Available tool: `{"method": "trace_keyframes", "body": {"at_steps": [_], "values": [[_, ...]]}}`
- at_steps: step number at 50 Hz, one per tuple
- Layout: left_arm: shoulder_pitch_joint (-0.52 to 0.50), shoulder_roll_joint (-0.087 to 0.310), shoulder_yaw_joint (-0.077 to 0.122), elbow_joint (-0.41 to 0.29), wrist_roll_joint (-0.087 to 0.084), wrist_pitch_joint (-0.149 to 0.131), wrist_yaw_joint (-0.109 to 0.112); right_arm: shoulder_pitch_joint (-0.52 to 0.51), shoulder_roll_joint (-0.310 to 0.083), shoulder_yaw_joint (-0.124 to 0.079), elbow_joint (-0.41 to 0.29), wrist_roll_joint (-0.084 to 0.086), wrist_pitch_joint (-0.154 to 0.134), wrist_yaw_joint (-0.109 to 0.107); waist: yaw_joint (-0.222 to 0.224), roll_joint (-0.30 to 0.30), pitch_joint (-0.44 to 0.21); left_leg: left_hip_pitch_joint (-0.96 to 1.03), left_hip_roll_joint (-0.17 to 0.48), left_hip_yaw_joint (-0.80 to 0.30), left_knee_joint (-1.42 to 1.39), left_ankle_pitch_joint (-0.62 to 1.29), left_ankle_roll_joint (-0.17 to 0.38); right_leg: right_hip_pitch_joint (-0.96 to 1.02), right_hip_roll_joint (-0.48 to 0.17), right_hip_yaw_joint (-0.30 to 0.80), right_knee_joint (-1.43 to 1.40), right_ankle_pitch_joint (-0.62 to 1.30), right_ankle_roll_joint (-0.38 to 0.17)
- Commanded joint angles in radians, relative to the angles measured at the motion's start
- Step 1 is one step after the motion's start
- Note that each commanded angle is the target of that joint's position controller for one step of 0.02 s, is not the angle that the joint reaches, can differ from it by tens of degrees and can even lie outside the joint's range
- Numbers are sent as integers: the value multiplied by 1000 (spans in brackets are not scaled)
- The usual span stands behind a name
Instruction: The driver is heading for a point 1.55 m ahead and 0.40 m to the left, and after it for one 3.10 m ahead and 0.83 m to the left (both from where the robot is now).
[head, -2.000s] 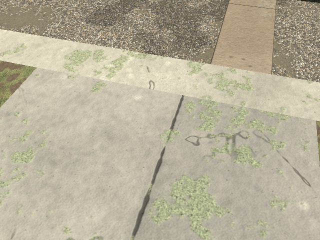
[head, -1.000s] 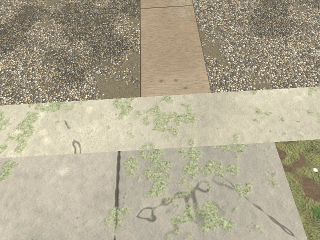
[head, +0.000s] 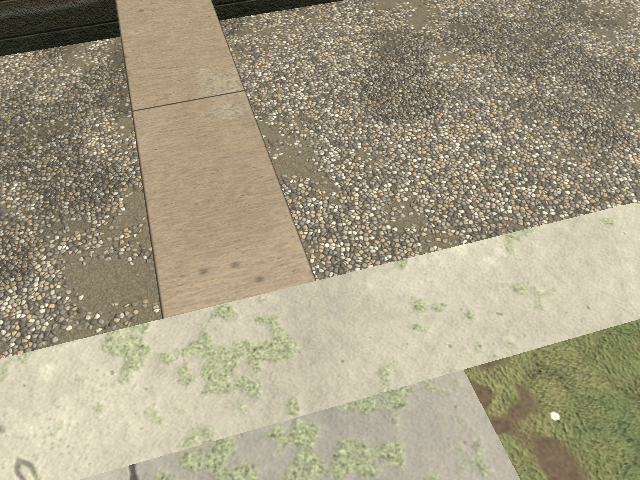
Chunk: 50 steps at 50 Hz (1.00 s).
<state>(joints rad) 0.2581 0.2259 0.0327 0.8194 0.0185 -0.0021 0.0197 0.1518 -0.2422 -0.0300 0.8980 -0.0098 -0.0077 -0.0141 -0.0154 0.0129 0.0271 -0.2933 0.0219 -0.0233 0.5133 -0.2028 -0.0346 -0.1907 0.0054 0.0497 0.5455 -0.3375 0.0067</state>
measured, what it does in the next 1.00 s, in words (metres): walks ahead: right foot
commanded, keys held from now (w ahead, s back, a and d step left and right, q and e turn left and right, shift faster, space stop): no key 0.10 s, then w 0.90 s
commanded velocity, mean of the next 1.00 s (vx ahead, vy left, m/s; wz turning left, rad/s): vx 0.34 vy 0.00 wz -0.01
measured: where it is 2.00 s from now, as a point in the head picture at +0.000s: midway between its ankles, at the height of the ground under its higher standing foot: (319, 343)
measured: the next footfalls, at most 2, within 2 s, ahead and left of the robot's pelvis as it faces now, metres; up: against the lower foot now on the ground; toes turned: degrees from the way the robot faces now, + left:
right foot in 0.82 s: +0.46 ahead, -0.11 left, +0.00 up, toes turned -1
left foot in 1.36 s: +0.74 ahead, +0.11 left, +0.00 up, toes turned +3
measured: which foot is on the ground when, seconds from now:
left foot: down 0.00-0.84, up 0.86-1.00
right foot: down 0.00-0.36, up 0.38-0.80, down 0.82-1.00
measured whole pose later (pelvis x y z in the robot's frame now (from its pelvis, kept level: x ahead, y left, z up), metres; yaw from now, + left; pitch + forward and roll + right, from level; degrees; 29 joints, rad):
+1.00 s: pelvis +0.37 -0.03 +0.01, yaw +1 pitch +0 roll -1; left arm 0.23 0.24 0.05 0.87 0.00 -0.10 -0.04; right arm 0.25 -0.28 -0.06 0.95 0.02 -0.08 -0.01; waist 0.01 0.04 0.04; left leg -0.50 0.09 -0.03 1.15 -0.30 0.05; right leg -0.26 0.06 -0.07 0.39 -0.14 -0.07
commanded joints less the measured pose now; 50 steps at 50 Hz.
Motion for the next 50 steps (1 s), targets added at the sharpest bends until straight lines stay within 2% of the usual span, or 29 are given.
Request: {"method": "trace_keyframes", "body": {"at_steps": [1,5,7,8,10,11,13,14,16,17,18,19,20,21,24,27,30,33,36,39,40,41,42,43,44,45,46,47,50], "values": [[6,120,26,-38,-4,-21,6,-21,-103,-26,-25,4,-8,-7,0,-51,-16,116,21,-17,-34,129,22,-110,-56,59,-146,118,-31],[18,114,23,-13,-8,-23,6,-13,-107,-30,15,6,0,-13,3,-29,-19,130,22,-19,-34,168,15,-88,-50,51,-141,176,-33],[49,124,29,12,-14,-17,7,1,-95,-28,42,10,4,-14,11,-58,-23,106,-23,33,10,-31,14,-76,-50,67,-183,-47,-59],[55,154,39,13,-21,-14,8,-13,-97,-31,42,16,3,-15,25,-98,10,37,-56,72,72,-158,15,-75,-79,120,-223,-215,-95],[81,202,53,13,-30,-20,11,-82,-101,-31,9,28,-20,-9,60,-178,106,-152,-51,81,193,-226,37,-47,-220,324,-337,-433,-189],[89,207,57,19,-35,-30,13,-107,-99,-30,-5,35,-39,-2,67,-194,145,-208,-16,46,234,-227,59,-40,-274,398,-364,-421,-226],[78,186,55,24,-36,-50,14,-93,-100,-31,-5,45,-75,16,50,-194,157,-275,27,15,225,-275,100,44,-305,401,-343,-249,-243],[54,181,55,21,-42,-52,11,-64,-99,-32,6,47,-89,27,27,-174,138,-217,28,25,141,-255,115,51,-285,350,-317,-173,-224],[-17,177,54,7,-47,-48,4,108,-113,-49,93,39,-96,35,-57,-134,51,144,-37,83,-21,-25,106,-88,-186,198,-226,-1,-161],[-46,147,46,-6,-40,-52,3,217,-152,-66,128,33,-94,34,-103,-70,3,302,5,-9,-55,-18,119,-175,-118,107,-69,118,-116],[-65,81,29,-48,-31,-64,6,333,-262,-94,149,35,-93,32,-124,220,-40,451,212,-383,-213,-133,227,-367,33,-59,282,30,-27],[-65,101,35,-61,-44,-81,10,365,-242,-78,150,22,-99,41,-127,272,-66,504,351,-685,-327,-179,330,-511,68,19,517,-241,-13],[-36,131,44,-49,-66,-93,3,276,-185,-57,128,19,-107,39,-75,159,2,457,359,-615,-313,-207,324,-583,-3,79,630,-202,-39],[-31,134,44,-36,-70,-99,-6,213,-149,-47,102,19,-110,38,-50,110,34,417,310,-501,-314,-208,287,-598,-49,64,641,-104,-61],[-73,131,55,-36,-42,-98,-16,175,-107,-25,86,15,-102,38,-28,74,53,340,224,-277,-360,7,220,-556,-121,13,528,94,-61],[-121,93,48,-51,-34,-85,-25,228,-131,-24,101,10,-90,26,-35,65,49,327,192,-160,-375,240,229,-551,-116,-39,417,179,-19],[-228,64,33,-88,-38,-84,-27,233,-153,-26,98,9,-80,13,-53,63,76,255,161,-81,-402,265,216,-494,-99,-66,209,300,3],[-327,62,24,-118,-44,-88,-40,277,-166,-30,107,18,-79,7,-78,62,104,225,176,-60,-430,227,222,-422,-70,-91,74,384,-1],[-363,84,26,-139,-48,-92,-55,294,-166,-36,119,29,-73,4,-59,65,118,318,223,-53,-401,285,212,-425,-67,-65,3,372,-38],[-266,138,48,-122,-47,-95,-57,269,-191,-51,112,29,-63,-1,24,94,22,401,242,-27,-239,657,183,-259,-15,-93,-20,293,-93],[-127,174,69,-82,-45,-93,-51,251,-192,-52,103,26,-53,-2,98,87,-60,369,204,5,-72,775,161,-85,18,-117,-27,288,-118],[49,213,89,-32,-44,-87,-41,247,-173,-43,90,17,-48,-3,173,67,-171,224,158,26,156,688,130,184,-27,-67,-6,280,-154],[180,305,106,-12,-18,-85,-35,361,-53,-9,69,3,-56,5,144,-155,-349,-140,15,53,568,228,74,578,-295,345,-25,136,-289],[198,256,87,4,-28,-86,-45,379,-29,3,82,23,-81,13,132,-261,-457,-307,-86,-69,778,-360,65,630,-415,733,-242,-61,-370],[108,199,65,-1,-34,-94,-50,278,-138,-30,51,53,-100,16,117,-194,-268,-414,-19,-105,851,-331,86,482,-373,643,-286,-140,-310],[23,158,52,-16,-31,-98,-50,189,-156,-34,23,65,-110,14,95,-130,-147,-428,35,-74,831,-246,103,326,-336,488,-303,-96,-272],[-47,137,42,-21,-25,-104,-54,155,-151,-38,19,52,-108,5,56,-59,-74,-387,81,-57,762,-154,102,168,-294,366,-336,11,-249],[-87,111,35,-25,-17,-113,-57,171,-141,-45,25,35,-96,-1,19,-68,-54,-330,115,-65,698,-91,100,82,-249,279,-358,100,-228],[-72,103,30,2,-11,-119,-53,208,-91,-43,33,31,-56,-6,-18,-85,-37,-271,142,-57,629,-43,83,-23,-211,161,-412,227,-241]]}}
